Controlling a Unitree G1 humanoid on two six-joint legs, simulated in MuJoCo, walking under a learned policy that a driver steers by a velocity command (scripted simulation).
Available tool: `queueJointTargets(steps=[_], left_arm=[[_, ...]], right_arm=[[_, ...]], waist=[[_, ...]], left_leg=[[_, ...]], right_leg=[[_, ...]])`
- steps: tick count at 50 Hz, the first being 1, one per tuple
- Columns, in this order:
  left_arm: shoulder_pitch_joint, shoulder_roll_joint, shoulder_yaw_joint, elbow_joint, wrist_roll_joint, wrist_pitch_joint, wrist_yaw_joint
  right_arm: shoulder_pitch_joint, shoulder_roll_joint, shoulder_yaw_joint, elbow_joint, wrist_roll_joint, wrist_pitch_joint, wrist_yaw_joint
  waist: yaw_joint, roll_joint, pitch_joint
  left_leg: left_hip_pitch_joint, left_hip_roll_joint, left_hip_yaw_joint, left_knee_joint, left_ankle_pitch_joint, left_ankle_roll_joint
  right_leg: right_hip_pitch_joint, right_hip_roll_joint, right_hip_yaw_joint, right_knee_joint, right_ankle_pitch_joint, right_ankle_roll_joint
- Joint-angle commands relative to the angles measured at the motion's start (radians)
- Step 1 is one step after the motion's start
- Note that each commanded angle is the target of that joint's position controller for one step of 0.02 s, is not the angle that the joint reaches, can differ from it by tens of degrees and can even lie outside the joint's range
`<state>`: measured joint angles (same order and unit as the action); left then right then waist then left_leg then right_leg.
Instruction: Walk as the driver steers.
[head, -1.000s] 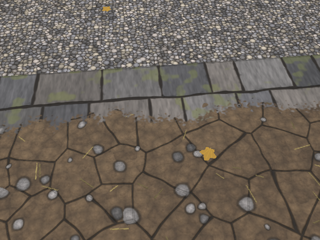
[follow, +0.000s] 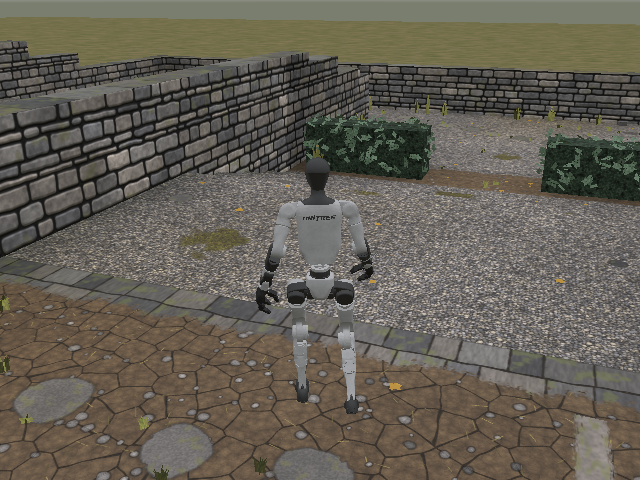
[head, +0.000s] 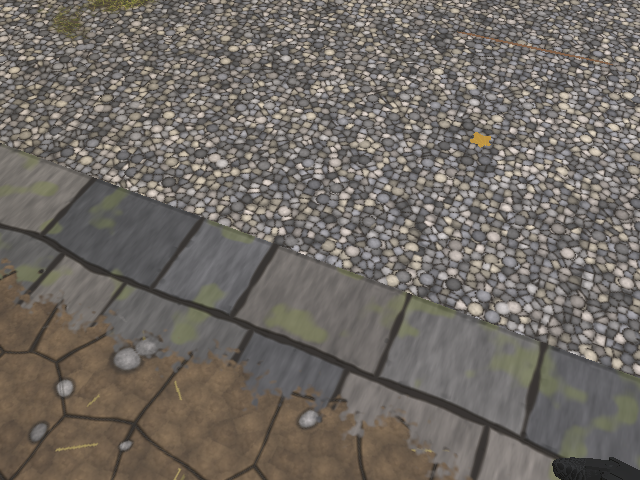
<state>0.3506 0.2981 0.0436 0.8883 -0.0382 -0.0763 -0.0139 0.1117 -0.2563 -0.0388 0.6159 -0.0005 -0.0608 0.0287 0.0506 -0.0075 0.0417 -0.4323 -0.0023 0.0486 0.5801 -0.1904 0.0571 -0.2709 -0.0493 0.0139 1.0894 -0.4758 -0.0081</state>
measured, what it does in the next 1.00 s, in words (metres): walks ahead, turning right: right foot, then left foot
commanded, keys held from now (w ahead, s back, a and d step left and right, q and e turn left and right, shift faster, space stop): w+e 0.06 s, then e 0.94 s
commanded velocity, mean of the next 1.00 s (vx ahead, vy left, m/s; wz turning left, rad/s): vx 0.15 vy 0.00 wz -0.47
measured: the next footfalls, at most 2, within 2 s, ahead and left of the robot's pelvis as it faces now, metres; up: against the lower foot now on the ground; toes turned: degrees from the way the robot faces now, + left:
right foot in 0.40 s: +0.32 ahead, -0.14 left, +0.00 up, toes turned -12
left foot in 0.84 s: +0.36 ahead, +0.08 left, +0.00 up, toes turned -33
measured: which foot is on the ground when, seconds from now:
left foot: down 0.00-0.40, up 0.42-0.82, down 0.84-1.00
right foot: up 0.00-0.38, down 0.40-0.84, up 0.86-1.00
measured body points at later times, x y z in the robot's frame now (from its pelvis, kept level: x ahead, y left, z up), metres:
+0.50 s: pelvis +0.20 -0.03 +0.00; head +0.25 -0.06 +0.44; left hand +0.42 +0.20 -0.10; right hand +0.27 -0.34 -0.12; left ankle +0.12 +0.11 -0.63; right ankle +0.28 -0.13 -0.73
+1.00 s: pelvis +0.26 +0.01 +0.01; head +0.29 +0.01 +0.46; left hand +0.55 +0.18 -0.09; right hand +0.22 -0.30 -0.07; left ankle +0.33 +0.10 -0.73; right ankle +0.19 -0.10 -0.64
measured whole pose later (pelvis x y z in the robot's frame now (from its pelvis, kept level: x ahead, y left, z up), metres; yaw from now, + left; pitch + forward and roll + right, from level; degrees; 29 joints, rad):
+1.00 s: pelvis +0.26 +0.01 +0.01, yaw -33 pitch +2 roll -1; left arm 0.19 0.35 0.11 0.63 -0.02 0.06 0.02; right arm 0.19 -0.26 -0.07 0.71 -0.02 -0.01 -0.03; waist -0.01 -0.05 0.02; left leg -0.28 0.01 0.00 0.48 -0.23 0.01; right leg -0.57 0.10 0.12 1.13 -0.41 0.06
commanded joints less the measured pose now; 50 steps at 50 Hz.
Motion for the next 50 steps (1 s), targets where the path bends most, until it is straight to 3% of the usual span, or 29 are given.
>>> queueJointTargets(steps=[1,3,6,9,12,16,18,19,20,21,22,23,24,25,27,29,32,36,39,41,42,43,44,45,46,47,48,50], left_arm=[[-0.095,0.123,0.029,-0.109,0.007,-0.026,0.005],[-0.034,0.089,0.029,-0.087,0.005,0.006,0.005],[-0.039,0.053,0.030,-0.090,0.014,0.034,0.015],[-0.104,0.031,0.024,-0.123,0.027,0.034,0.007],[-0.207,0.007,0.014,-0.171,0.035,0.032,-0.019],[-0.233,0.053,0.032,-0.224,0.037,0.039,-0.048],[-0.166,0.084,0.050,-0.226,0.040,0.040,-0.056],[-0.073,0.114,0.069,-0.206,0.039,0.036,-0.051],[-0.006,0.195,0.096,-0.203,0.043,0.033,-0.029],[-0.013,0.287,0.108,-0.222,0.051,0.038,-0.008],[-0.012,0.256,0.093,-0.257,0.061,0.033,-0.013],[-0.075,0.207,0.086,-0.281,0.050,0.034,-0.017],[-0.129,0.163,0.075,-0.287,0.028,0.039,-0.012],[-0.167,0.130,0.064,-0.293,0.015,0.049,-0.003],[-0.209,0.124,0.061,-0.308,0.032,0.065,0.009],[-0.204,0.143,0.070,-0.314,0.044,0.073,0.020],[-0.195,0.169,0.082,-0.321,0.035,0.085,0.039],[-0.208,0.165,0.083,-0.336,0.035,0.104,0.046],[-0.199,0.160,0.082,-0.342,0.033,0.115,0.043],[-0.216,0.154,0.080,-0.348,0.022,0.123,0.045],[-0.200,0.136,0.075,-0.348,0.017,0.126,0.047],[-0.159,0.083,0.062,-0.349,0.023,0.126,0.045],[-0.190,0.114,0.075,-0.388,0.015,0.111,0.042],[-0.166,0.187,0.097,-0.366,0.034,0.101,0.039],[-0.138,0.201,0.107,-0.334,0.026,0.107,0.036],[-0.111,0.174,0.103,-0.304,0.025,0.120,0.040],[-0.103,0.150,0.097,-0.300,0.027,0.129,0.041],[-0.139,0.110,0.082,-0.318,0.016,0.135,0.035]], right_arm=[[0.174,-0.121,-0.046,0.009,-0.001,-0.017,-0.004],[0.129,-0.093,-0.044,0.018,-0.009,-0.037,-0.003],[0.096,-0.109,-0.051,0.049,-0.022,-0.058,-0.013],[0.072,-0.126,-0.055,0.065,-0.021,-0.046,-0.038],[0.101,-0.155,-0.062,0.086,-0.012,-0.028,-0.058],[0.099,-0.185,-0.076,0.102,0.016,0.007,-0.070],[0.071,-0.196,-0.082,0.095,0.030,0.025,-0.080],[0.063,-0.184,-0.079,0.091,0.033,0.033,-0.083],[0.113,-0.168,-0.071,0.088,0.014,0.029,-0.080],[0.190,-0.065,-0.039,0.055,-0.047,0.024,-0.068],[0.217,-0.102,-0.033,0.064,-0.024,0.013,-0.049],[0.143,-0.157,-0.045,0.055,0.012,0.015,-0.041],[0.085,-0.156,-0.046,0.044,0.010,0.021,-0.046],[0.055,-0.152,-0.047,0.048,-0.003,0.032,-0.059],[0.059,-0.148,-0.051,0.043,-0.009,0.054,-0.067],[0.074,-0.112,-0.042,0.052,-0.009,0.058,-0.070],[0.056,-0.100,-0.036,0.058,-0.008,0.060,-0.073],[0.021,-0.107,-0.040,0.049,-0.001,0.057,-0.065],[0.022,-0.116,-0.047,0.046,0.005,0.039,-0.054],[0.075,-0.117,-0.054,0.062,0.008,0.028,-0.044],[0.107,-0.145,-0.066,0.071,0.001,0.026,-0.044],[0.122,-0.217,-0.082,0.061,-0.020,0.031,-0.049],[0.094,-0.269,-0.092,0.061,-0.056,0.038,-0.046],[0.033,-0.214,-0.080,0.027,-0.056,0.032,-0.050],[-0.018,-0.162,-0.067,0.012,-0.039,0.032,-0.058],[-0.041,-0.137,-0.059,0.003,-0.023,0.034,-0.062],[-0.039,-0.129,-0.054,0.003,-0.010,0.036,-0.066],[-0.005,-0.131,-0.051,0.008,-0.012,0.046,-0.073]], waist=[[-0.101,0.088,-0.126],[-0.048,0.111,-0.101],[-0.014,0.076,-0.039],[-0.019,0.087,-0.021],[-0.066,0.075,-0.030],[-0.064,0.091,-0.051],[-0.024,0.095,-0.085],[0.022,0.062,-0.131],[0.043,-0.060,-0.192],[-0.043,-0.298,-0.270],[-0.014,-0.221,-0.478],[0.007,-0.110,-0.415],[-0.009,-0.038,-0.308],[-0.027,0.008,-0.229],[-0.071,-0.044,-0.170],[-0.074,-0.079,-0.175],[-0.059,-0.090,-0.205],[-0.038,-0.137,-0.174],[-0.029,-0.162,-0.164],[-0.064,-0.166,-0.158],[-0.072,-0.136,-0.160],[-0.048,0.049,-0.173],[-0.030,0.325,-0.100],[-0.023,0.240,-0.092],[-0.005,0.164,-0.090],[-0.001,0.126,-0.085],[-0.012,0.122,-0.078],[-0.037,0.133,-0.066]], left_leg=[[0.450,0.287,-0.339,-0.299,0.151,0.179],[0.330,0.256,-0.240,-0.376,0.174,0.164],[0.254,0.252,-0.090,-0.395,0.518,0.159],[0.243,0.211,0.049,-0.387,0.588,0.124],[0.288,0.216,0.100,-0.358,0.595,0.113],[0.409,0.276,0.093,-0.243,0.628,0.095],[0.420,0.268,0.102,-0.093,0.741,0.069],[0.397,0.221,0.129,0.067,0.727,0.034],[0.263,0.136,0.144,0.306,0.491,-0.036],[-0.092,-0.039,0.117,0.659,-0.435,-0.116],[-0.176,-0.088,-0.131,0.845,-0.539,-0.125],[-0.231,-0.039,-0.176,0.854,-0.452,-0.107],[-0.261,-0.005,-0.164,0.789,-0.366,-0.100],[-0.251,0.025,-0.160,0.712,-0.311,-0.103],[-0.136,0.023,-0.145,0.576,-0.256,-0.103],[-0.089,-0.001,-0.126,0.453,-0.240,-0.118],[-0.052,-0.012,-0.139,0.335,-0.174,-0.136],[-0.011,-0.026,-0.148,0.215,-0.134,-0.132],[0.029,-0.037,-0.146,0.094,-0.148,-0.110],[0.137,-0.042,-0.121,-0.095,-0.061,-0.081],[0.231,0.017,-0.150,-0.186,-0.011,-0.053],[0.333,0.238,-0.340,-0.252,0.004,0.027],[0.249,0.386,-0.578,-0.322,0.136,0.177],[0.221,0.407,-0.560,-0.305,0.181,0.210],[0.219,0.344,-0.439,-0.276,0.201,0.166],[0.235,0.280,-0.345,-0.255,0.204,0.125],[0.258,0.264,-0.301,-0.246,0.230,0.119],[0.276,0.230,-0.212,-0.253,0.274,0.128]], right_leg=[[-0.447,-0.076,0.069,0.126,0.120,-0.010],[-0.342,-0.096,0.081,0.093,0.205,0.003],[-0.341,-0.066,0.086,0.029,0.259,0.037],[-0.324,-0.050,0.044,-0.178,0.428,0.048],[-0.279,-0.029,-0.009,-0.363,0.550,0.037],[-0.288,-0.012,-0.033,-0.443,0.425,-0.009],[-0.203,0.036,-0.076,-0.486,0.344,-0.047],[-0.075,0.080,-0.094,-0.576,0.417,-0.078],[0.123,0.020,0.036,-0.624,0.819,-0.129],[0.402,-0.230,0.404,-0.550,1.322,-0.304],[0.500,-0.332,0.651,-0.628,1.168,-0.444],[0.440,-0.287,0.558,-0.669,0.965,-0.407],[0.334,-0.235,0.472,-0.691,0.784,-0.344],[0.218,-0.197,0.424,-0.720,0.667,-0.299],[0.040,-0.133,0.369,-0.764,0.574,-0.257],[0.004,-0.104,0.340,-0.766,0.604,-0.248],[-0.005,-0.090,0.355,-0.763,0.481,-0.233],[-0.042,-0.066,0.415,-0.779,0.231,-0.200],[-0.008,-0.067,0.478,-0.756,0.222,-0.187],[-0.026,-0.039,0.485,-0.713,0.245,-0.158],[-0.079,0.002,0.457,-0.665,0.191,-0.120],[-0.202,0.097,0.330,-0.451,-0.015,-0.061],[-0.369,0.221,0.136,-0.225,-0.143,-0.010],[-0.367,0.146,0.170,-0.029,-0.101,0.024],[-0.361,0.137,0.156,0.047,-0.035,0.039],[-0.363,0.131,0.137,0.103,0.014,0.060],[-0.389,0.124,0.128,0.158,0.053,0.076],[-0.395,0.106,0.074,0.139,0.096,0.099]])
